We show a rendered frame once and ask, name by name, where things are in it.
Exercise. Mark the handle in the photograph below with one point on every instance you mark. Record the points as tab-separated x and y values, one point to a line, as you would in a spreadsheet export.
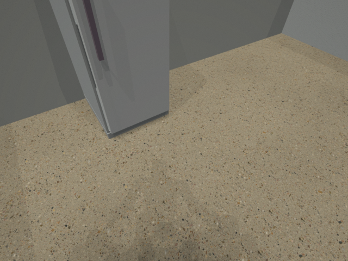
93	29

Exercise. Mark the fridge door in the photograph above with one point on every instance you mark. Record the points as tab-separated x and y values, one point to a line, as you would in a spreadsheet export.
133	79

